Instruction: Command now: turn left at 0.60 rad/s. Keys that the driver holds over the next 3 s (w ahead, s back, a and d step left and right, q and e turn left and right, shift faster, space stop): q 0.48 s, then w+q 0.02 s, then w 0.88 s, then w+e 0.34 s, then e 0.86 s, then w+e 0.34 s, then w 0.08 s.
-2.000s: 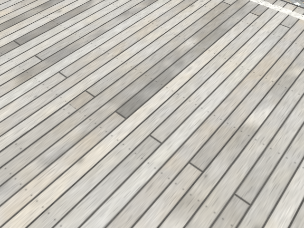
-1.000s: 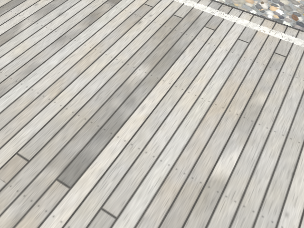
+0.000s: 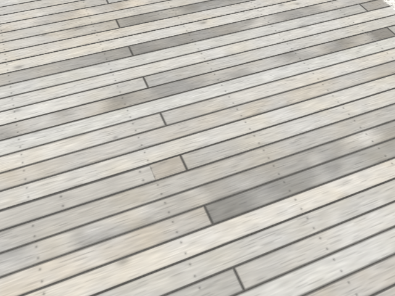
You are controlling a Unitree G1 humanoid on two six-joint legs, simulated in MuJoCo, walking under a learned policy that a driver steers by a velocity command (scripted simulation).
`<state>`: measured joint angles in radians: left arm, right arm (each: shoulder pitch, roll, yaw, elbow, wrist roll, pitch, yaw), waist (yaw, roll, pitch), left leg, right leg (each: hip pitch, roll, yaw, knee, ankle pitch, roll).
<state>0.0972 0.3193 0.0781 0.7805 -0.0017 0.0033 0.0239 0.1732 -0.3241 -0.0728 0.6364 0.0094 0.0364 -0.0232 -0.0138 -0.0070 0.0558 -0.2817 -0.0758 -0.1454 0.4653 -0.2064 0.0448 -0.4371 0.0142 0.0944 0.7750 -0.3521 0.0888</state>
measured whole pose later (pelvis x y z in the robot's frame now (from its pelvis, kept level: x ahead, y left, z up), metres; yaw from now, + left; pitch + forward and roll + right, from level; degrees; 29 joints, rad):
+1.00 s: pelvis +0.14 +0.07 -0.01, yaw +24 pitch +2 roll +0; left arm 0.07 0.29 0.05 0.74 -0.02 -0.08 -0.06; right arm 0.42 -0.30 -0.05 0.76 0.01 -0.05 -0.01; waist -0.07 -0.03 0.01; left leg 0.09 -0.03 -0.04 0.21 -0.34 0.04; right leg -0.58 -0.05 0.00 0.56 -0.01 0.01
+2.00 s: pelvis +0.65 +0.27 -0.01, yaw +7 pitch +1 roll +3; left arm 0.12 0.29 0.06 0.66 0.00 0.00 -0.05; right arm 0.23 -0.29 -0.08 0.80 0.03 -0.06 -0.02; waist -0.05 -0.03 0.07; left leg -0.04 0.02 0.24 0.37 -0.33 -0.01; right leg -0.56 -0.06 -0.02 0.64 -0.07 -0.02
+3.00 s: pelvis +0.79 +0.23 -0.02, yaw -28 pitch +2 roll +1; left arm 0.17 0.30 0.06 0.58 -0.02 0.00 -0.02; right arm 0.31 -0.34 -0.09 0.78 0.01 -0.04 0.01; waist -0.05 0.03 0.00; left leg -0.22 0.13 0.09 0.73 -0.45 -0.03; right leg -0.34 0.00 -0.05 0.60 -0.28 -0.05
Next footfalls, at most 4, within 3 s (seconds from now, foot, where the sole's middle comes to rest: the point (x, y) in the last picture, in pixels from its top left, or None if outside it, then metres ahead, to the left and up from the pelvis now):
0.12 right None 0.07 -0.14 -0.78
0.54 left None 0.00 0.12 -0.78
1.08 right None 0.39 0.03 -0.78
1.58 left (87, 255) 0.58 0.38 -0.78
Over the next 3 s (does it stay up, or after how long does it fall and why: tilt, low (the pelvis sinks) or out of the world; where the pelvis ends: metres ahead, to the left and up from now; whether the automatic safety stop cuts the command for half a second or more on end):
stays up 0.79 0.23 -0.02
